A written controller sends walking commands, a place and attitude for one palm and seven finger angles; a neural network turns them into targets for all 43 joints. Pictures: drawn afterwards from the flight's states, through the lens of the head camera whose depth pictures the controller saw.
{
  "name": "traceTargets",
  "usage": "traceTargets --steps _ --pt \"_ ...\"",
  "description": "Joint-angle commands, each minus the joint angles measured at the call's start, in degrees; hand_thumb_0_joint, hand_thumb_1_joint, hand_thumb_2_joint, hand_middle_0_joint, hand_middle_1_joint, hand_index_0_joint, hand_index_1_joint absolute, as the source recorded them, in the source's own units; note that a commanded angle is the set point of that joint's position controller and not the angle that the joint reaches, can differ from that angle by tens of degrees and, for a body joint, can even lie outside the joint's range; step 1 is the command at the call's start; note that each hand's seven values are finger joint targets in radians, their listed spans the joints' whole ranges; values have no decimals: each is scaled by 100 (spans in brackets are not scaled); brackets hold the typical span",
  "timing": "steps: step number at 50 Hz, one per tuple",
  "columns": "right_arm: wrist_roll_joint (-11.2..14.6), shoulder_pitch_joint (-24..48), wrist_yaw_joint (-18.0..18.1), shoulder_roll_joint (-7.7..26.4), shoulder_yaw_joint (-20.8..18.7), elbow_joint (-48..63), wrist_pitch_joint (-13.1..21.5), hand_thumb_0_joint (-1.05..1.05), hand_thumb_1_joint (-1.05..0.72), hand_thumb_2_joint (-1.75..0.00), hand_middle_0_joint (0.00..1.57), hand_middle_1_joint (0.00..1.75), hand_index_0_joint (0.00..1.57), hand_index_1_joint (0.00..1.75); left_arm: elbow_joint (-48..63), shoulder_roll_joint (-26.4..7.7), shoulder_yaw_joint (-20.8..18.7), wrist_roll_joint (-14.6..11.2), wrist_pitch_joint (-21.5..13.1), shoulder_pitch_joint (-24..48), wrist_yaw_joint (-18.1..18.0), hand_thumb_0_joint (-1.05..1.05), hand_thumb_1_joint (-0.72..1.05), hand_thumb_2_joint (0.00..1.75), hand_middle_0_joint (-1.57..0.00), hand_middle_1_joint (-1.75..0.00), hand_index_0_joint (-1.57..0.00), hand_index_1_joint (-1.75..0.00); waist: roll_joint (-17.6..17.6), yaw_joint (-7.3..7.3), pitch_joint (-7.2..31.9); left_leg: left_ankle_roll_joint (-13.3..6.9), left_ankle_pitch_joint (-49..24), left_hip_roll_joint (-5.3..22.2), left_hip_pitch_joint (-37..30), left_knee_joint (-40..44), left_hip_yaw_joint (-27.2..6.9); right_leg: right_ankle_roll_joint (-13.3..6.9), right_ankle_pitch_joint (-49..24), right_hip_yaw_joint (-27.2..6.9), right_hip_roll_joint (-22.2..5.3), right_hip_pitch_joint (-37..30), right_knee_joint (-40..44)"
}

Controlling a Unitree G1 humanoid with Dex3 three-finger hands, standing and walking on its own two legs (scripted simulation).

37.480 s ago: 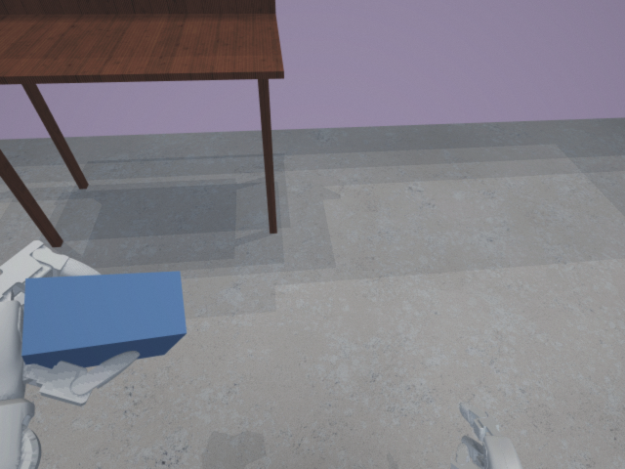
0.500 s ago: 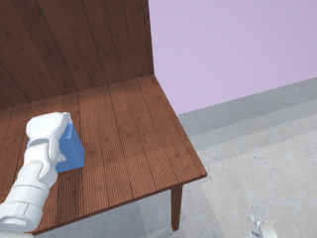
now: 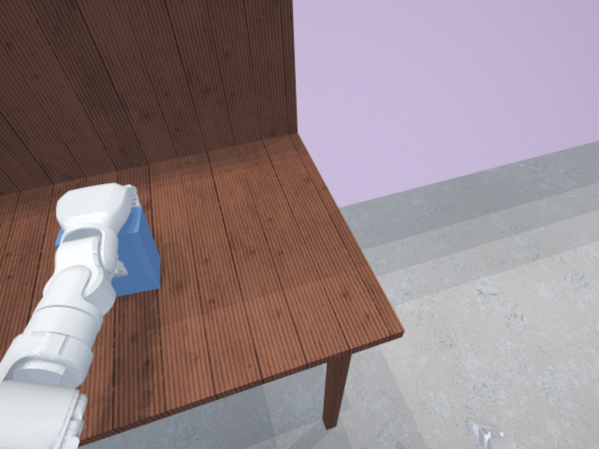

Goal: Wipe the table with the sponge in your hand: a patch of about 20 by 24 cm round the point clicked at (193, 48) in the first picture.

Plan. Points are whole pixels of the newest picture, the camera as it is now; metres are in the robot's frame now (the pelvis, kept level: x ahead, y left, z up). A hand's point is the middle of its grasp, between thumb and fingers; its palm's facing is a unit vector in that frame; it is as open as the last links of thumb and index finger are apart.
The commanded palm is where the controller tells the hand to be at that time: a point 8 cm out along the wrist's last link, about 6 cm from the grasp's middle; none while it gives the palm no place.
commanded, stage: wipe forward along the first lane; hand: left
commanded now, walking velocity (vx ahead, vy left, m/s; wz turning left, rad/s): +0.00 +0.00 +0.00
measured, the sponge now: (119, 263) +0.36 +0.32 +0.02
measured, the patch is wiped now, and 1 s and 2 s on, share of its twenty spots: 0.40 0.45 0.65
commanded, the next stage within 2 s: slide across to the middle lane in 0.12 s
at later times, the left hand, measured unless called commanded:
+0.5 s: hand (129, 219) +0.40 +0.30 +0.08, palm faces -0.07 +0.01 -1.00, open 10.1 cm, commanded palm +0.39 +0.28 +0.12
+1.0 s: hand (171, 204) +0.43 +0.25 +0.08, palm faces -0.07 -0.01 -1.00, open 10.1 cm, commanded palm +0.41 +0.23 +0.13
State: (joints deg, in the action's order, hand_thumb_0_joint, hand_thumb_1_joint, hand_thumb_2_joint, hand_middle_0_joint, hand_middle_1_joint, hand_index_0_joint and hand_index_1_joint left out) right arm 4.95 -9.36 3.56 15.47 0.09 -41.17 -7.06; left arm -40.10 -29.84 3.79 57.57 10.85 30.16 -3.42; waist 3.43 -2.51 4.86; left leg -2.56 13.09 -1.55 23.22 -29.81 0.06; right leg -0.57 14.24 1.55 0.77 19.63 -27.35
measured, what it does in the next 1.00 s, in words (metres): stands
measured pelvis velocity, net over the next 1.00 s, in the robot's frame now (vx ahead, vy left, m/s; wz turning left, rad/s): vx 0.03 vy -0.01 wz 0.00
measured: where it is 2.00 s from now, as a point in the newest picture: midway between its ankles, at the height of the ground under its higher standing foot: outside the picture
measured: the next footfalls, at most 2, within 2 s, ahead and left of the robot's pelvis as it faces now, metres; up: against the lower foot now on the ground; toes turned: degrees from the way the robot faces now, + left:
none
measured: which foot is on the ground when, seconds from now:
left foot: down 0.00-1.00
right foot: down 0.00-1.00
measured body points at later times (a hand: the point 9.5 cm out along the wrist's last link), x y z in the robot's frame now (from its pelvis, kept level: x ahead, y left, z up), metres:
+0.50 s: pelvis +0.01 +0.00 +0.00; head +0.04 -0.02 +0.45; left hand +0.40 +0.30 +0.13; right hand +0.12 -0.27 -0.13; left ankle +0.02 +0.09 -0.74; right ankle -0.01 -0.12 -0.74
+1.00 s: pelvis +0.03 -0.01 +0.00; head +0.05 -0.03 +0.45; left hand +0.43 +0.24 +0.13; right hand +0.18 -0.25 -0.13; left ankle +0.02 +0.09 -0.74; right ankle -0.01 -0.12 -0.74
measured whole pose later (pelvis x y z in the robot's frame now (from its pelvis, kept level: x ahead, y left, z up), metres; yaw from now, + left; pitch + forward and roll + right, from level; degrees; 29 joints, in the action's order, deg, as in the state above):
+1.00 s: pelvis +0.03 -0.01 +0.00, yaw +0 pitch +8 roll -1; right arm 4.9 -7.2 2.8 14.9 0.3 -42.1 -9.1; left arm -44.5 -22.2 10.8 56.6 19.5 38.3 -6.5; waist 3.6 -1.2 5.6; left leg -2.1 14.7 -1.4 21.8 -29.0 -0.3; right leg -0.9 15.8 1.7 1.0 18.1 -26.3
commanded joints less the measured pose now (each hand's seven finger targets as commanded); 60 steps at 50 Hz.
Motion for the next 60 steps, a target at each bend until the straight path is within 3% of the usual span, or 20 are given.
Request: traceTargets --steps 1,4,6,9,11,13,16,17,19,26,27,29,33,36,42,48,50,53,56,60 --pt "-40 303 19 895 -332 657 185 0 -90 -90 20 30 20 30 216 -1207 -442 127 -95 1440 -137 0 10 130 -120 -160 -120 -160 -414 131 1186 29 -1067 154 -967 278 -306 -353 -911 -110 90 2 353" --pt "-37 222 3 874 -341 649 160 0 -90 -90 20 30 20 30 160 -1032 -232 107 -154 1637 -164 0 10 130 -120 -160 -120 -160 -474 224 1205 7 -1068 154 -959 220 -255 -311 -970 -97 73 32 349" --pt "-44 187 28 939 -347 596 147 0 -90 -90 20 30 20 30 -10 -1530 -692 103 -186 1608 -215 0 10 130 -120 -160 -120 -160 -568 148 1260 -14 -1057 141 -815 231 -253 -327 -1058 -154 76 -115 356" --pt "-21 88 26 930 -327 549 141 0 -90 -90 20 30 20 30 -223 -1428 -394 176 -232 2095 -209 0 10 130 -120 -160 -120 -160 -482 321 1070 -37 -849 127 -723 219 -212 -282 -876 -133 54 80 373" --pt "-26 63 17 946 -341 534 150 0 -90 -90 20 30 20 30 -302 -1563 -516 245 -271 2087 -199 0 10 130 -120 -160 -120 -160 -302 234 1212 -17 -941 127 -774 233 -265 -336 -846 -153 72 99 352" --pt "-22 47 -5 865 -365 578 159 0 -90 -90 20 30 20 30 -82 -1002 -21 192 -318 2262 -186 0 10 130 -120 -160 -120 -160 -188 335 1294 -17 -927 149 -969 188 -245 -311 -777 -118 69 191 364" --pt "-30 84 18 879 -387 590 165 0 -90 -90 20 30 20 30 203 -1177 -304 26 -384 2245 -244 0 10 130 -120 -160 -120 -160 -240 257 1624 -4 -1137 173 -1076 200 -307 -339 -989 -154 82 -55 360" --pt "-20 91 22 844 -397 586 168 0 -90 -90 20 30 20 30 306 -886 -28 -39 -401 2346 -262 0 10 130 -120 -160 -120 -160 -273 343 1650 -23 -1190 174 -1168 151 -258 -302 -1080 -148 69 -67 355" --pt "-13 142 15 844 -399 575 166 0 -90 -90 20 30 20 30 398 -944 -128 -115 -329 2184 -330 0 10 130 -120 -160 -120 -160 -263 282 1686 -20 -1262 170 -1167 177 -242 -291 -1199 -167 59 -202 375" --pt "18 382 24 823 -323 496 192 0 -90 -90 20 30 20 30 484 -977 -97 -54 88 2738 -450 0 10 130 -120 -160 -120 -160 -106 271 1456 32 -1087 175 -1213 383 -357 -334 -859 -109 71 -98 403" --pt "10 331 22 806 -335 496 196 0 -90 -90 20 30 20 30 511 -718 152 -71 122 2759 -440 0 10 130 -120 -160 -120 -160 -158 338 1550 14 -1136 173 -1308 336 -316 -308 -940 -101 64 -147 406" --pt "8 366 16 805 -316 490 175 0 -90 -90 20 30 20 30 373 -820 60 -22 235 2664 -439 0 10 130 -120 -160 -120 -160 -213 292 1558 35 -1195 177 -1286 339 -309 -307 -997 -100 58 -194 402" --pt "-9 416 -10 762 -301 532 166 0 -90 -90 20 30 20 30 489 -469 285 -43 353 2783 -429 0 10 130 -120 -160 -120 -160 -206 306 1672 58 -1482 187 -1400 279 -307 -312 -1265 -68 55 -222 338" --pt "-16 508 -10 784 -275 532 103 0 -90 -90 20 30 20 30 439 -703 41 -21 493 2783 -452 0 10 130 -120 -160 -120 -160 -229 249 1674 88 -1590 179 -1360 306 -332 -331 -1371 -93 61 -324 333" --pt "-20 505 -19 716 -259 556 77 0 -90 -90 20 30 20 30 443 -158 513 -26 663 3170 -434 0 10 130 -120 -160 -120 -160 -246 369 1782 65 -1778 166 -1472 201 -256 -300 -1674 -66 38 -342 277" --pt "-17 553 -47 712 -248 561 -12 0 -90 -90 20 30 20 30 420 -199 427 -42 832 3029 -414 0 10 130 -120 -160 -120 -160 -444 341 1846 36 -1999 137 -1361 113 -187 -279 -2256 -110 7 -610 228" --pt "-27 589 -69 737 -234 595 -60 0 -90 -90 20 30 20 30 373 -378 250 13 912 2668 -414 0 10 130 -120 -160 -120 -160 -468 220 1888 56 -2107 114 -1284 143 -191 -295 -2409 -121 -2 -773 188" --pt "-43 699 -145 704 -271 747 -74 0 -90 -90 20 30 20 30 884 -120 339 -39 947 1971 -387 0 10 130 -120 -160 -120 -160 -381 106 2076 51 -2607 127 -1487 63 -191 -298 -2777 -107 -6 -953 118" --pt "-8 869 -196 709 -259 833 -103 0 -90 -90 20 30 20 30 1196 115 462 -137 1081 1606 -360 0 10 130 -120 -160 -120 -160 -454 109 1860 63 -2592 118 -1411 115 -204 -296 -2790 -123 6 -963 136" --pt "34 1021 -182 735 -203 864 -143 0 -90 -90 20 30 20 30 1294 -9 422 -193 1374 1243 -352 0 10 130 -120 -160 -120 -160 -705 89 1511 32 -2063 60 -1196 247 -127 -262 -2626 -184 -3 -1048 251"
